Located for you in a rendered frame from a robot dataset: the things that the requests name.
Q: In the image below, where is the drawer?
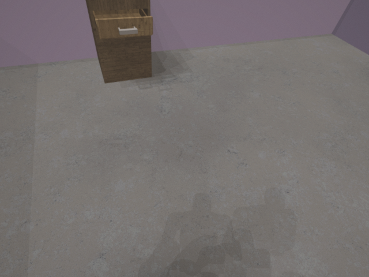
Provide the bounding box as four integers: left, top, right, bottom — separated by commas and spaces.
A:
93, 9, 153, 39

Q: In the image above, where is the cabinet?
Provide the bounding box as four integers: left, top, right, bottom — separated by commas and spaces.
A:
86, 0, 152, 83

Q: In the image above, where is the handle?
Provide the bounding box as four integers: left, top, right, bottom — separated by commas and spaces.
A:
118, 27, 138, 35

